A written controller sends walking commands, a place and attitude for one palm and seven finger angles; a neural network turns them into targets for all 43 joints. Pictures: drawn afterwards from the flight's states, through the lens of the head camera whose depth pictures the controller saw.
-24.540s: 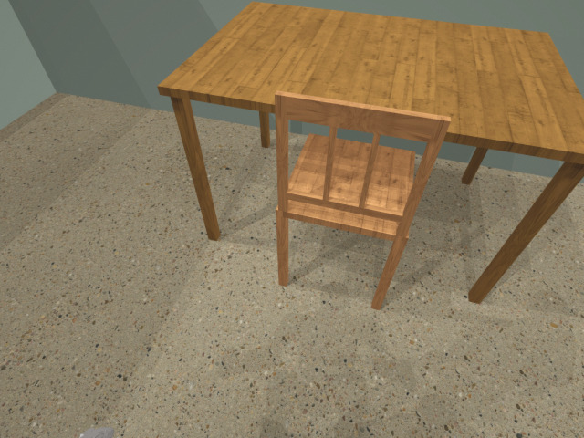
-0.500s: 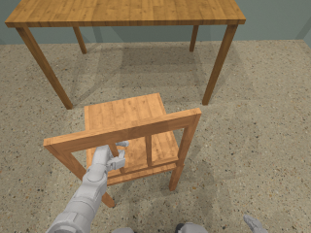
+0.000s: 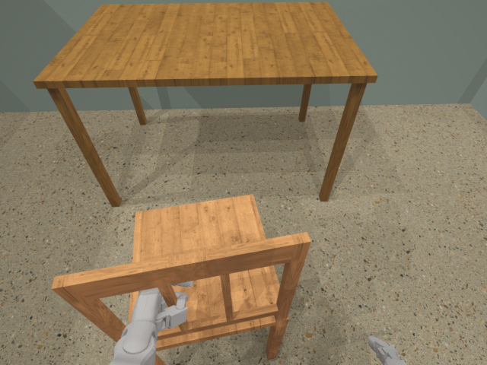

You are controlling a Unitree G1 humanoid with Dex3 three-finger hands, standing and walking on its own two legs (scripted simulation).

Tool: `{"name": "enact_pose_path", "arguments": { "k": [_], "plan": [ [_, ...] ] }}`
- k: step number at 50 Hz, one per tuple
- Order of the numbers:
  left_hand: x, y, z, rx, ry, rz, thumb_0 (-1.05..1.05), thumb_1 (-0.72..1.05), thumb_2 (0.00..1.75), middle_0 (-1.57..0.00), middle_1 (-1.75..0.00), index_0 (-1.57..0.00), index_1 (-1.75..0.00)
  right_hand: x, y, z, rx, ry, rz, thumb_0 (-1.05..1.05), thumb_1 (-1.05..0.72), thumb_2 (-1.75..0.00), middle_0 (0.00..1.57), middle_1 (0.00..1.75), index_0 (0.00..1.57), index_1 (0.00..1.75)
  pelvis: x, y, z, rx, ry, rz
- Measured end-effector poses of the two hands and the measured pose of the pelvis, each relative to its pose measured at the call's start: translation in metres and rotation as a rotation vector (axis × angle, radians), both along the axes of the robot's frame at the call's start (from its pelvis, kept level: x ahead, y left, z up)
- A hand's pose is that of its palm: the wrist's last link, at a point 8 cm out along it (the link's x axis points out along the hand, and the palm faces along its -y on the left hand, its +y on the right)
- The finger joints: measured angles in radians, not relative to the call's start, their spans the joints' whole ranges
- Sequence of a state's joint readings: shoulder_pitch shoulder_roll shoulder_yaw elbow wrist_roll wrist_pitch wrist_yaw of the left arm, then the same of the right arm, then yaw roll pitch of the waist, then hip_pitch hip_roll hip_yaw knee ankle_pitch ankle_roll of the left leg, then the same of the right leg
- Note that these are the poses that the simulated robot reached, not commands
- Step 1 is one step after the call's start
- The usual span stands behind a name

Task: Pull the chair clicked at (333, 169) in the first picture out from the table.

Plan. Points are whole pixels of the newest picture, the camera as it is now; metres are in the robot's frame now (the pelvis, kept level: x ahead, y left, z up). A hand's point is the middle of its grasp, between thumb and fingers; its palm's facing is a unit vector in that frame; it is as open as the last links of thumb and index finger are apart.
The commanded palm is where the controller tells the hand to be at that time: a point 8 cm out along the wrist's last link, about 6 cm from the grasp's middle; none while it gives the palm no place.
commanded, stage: stop walking, hand still on the chair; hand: left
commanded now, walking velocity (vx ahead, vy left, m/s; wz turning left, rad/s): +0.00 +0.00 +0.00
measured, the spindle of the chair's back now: (175, 307) +0.25 +0.15 -0.12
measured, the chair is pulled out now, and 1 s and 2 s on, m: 0.63 0.63 0.63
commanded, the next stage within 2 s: open the thumb and straighten the fingers in 0.24 s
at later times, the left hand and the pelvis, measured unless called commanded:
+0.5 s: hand (181, 304) +0.24 +0.13 -0.07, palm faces +0.05 -0.99 -0.12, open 5.8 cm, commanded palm +0.21 +0.18 -0.05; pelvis +0.02 -0.01 -0.01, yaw +2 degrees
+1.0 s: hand (181, 302) +0.24 +0.13 -0.07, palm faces +0.07 -0.98 -0.16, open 16.4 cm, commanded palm +0.22 +0.18 -0.05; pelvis +0.04 -0.01 -0.04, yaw +3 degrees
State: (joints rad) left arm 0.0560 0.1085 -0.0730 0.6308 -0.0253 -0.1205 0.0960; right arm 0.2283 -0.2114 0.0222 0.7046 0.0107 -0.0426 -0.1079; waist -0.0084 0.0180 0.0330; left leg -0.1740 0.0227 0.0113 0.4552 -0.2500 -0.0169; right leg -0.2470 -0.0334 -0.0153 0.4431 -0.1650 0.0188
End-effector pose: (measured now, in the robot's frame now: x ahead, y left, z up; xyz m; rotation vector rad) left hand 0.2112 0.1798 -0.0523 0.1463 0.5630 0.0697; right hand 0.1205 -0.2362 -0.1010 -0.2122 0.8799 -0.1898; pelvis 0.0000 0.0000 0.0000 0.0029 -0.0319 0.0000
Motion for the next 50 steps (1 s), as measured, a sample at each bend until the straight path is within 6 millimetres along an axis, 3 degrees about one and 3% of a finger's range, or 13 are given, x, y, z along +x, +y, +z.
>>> {"name": "enact_pose_path", "arguments": {
  "k": [11,22,26,32,39,50],
  "plan": [
    [0.0,-0.001,0.0,-0.008,0.01,0.024,0.05,0.75,0.85,-0.27,-1.18,-0.5,-1.45,0.039,-0.004,0.011,-0.01,-0.053,0.025,0.01,-0.91,-0.9,0.2,0.3,0.2,0.3,0.013,-0.005,0.001,0.0,0.003,0.01],
    [0.003,0.0,0.0,-0.033,0.016,0.052,0.05,0.71,0.83,-0.29,-1.23,-0.5,-1.45,0.044,-0.006,0.009,0.035,-0.065,0.016,0.01,-0.91,-0.9,0.2,0.3,0.2,0.3,0.017,-0.01,-0.004,-0.001,0.052,0.031],
    [0.006,0.002,0.006,-0.033,-0.019,0.021,0.04,0.54,0.73,-0.37,-1.31,-0.49,-1.45,0.046,-0.012,0.007,0.034,-0.109,0.019,0.01,-0.91,-0.9,0.2,0.3,0.2,0.3,0.018,-0.009,-0.012,-0.002,0.094,0.03],
    [0.011,0.003,0.006,-0.015,-0.011,0.016,0.02,0.05,0.49,-0.4,-1.34,-0.48,-1.41,0.055,-0.016,0.0,0.016,-0.156,0.03,0.01,-0.91,-0.9,0.2,0.3,0.2,0.3,0.022,-0.007,-0.024,-0.002,0.139,0.031],
    [0.013,0.001,0.005,-0.011,0.017,0.031,0.01,-0.36,0.28,-0.36,-1.09,-0.38,-1.12,0.07,-0.01,-0.009,0.019,-0.191,0.052,0.01,-0.91,-0.9,0.2,0.3,0.2,0.29,0.029,-0.004,-0.033,-0.003,0.172,0.039],
    [0.01,0.002,0.004,0.001,0.029,0.046,0.0,-0.52,0.21,-0.13,-0.4,-0.14,-0.4,0.086,0.0,-0.017,0.024,-0.207,0.086,0.01,-0.91,-0.9,0.2,0.3,0.2,0.3,0.039,-0.005,-0.043,-0.009,0.202,0.054]
  ]
}}
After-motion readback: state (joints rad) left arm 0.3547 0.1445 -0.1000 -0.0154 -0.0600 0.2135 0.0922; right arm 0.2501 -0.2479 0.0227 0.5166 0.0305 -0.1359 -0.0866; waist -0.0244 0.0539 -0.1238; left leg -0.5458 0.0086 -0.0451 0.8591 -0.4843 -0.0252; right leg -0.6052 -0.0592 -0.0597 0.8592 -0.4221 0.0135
